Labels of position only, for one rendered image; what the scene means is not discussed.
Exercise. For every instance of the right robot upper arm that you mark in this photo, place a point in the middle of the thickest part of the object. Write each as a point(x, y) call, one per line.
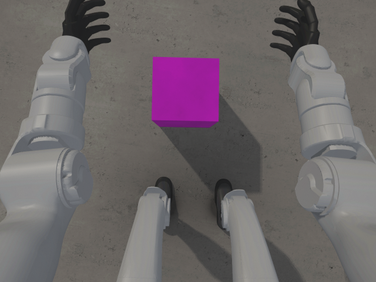
point(341, 194)

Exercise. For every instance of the right robot foot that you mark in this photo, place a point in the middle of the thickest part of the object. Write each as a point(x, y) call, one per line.
point(223, 186)

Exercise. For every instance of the robot right hand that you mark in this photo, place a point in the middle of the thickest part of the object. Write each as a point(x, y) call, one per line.
point(306, 30)

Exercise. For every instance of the robot right thigh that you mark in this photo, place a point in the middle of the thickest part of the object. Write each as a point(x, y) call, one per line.
point(251, 259)

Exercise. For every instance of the carton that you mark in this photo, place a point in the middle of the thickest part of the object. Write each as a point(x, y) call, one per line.
point(185, 92)

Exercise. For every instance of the robot left hand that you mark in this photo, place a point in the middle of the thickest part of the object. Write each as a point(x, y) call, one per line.
point(76, 21)

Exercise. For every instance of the right robot forearm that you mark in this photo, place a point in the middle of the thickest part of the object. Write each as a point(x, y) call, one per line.
point(323, 108)

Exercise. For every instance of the left robot upper arm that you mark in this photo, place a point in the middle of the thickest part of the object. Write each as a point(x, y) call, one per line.
point(41, 190)

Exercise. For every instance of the left robot forearm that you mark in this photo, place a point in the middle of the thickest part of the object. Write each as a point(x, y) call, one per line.
point(58, 100)

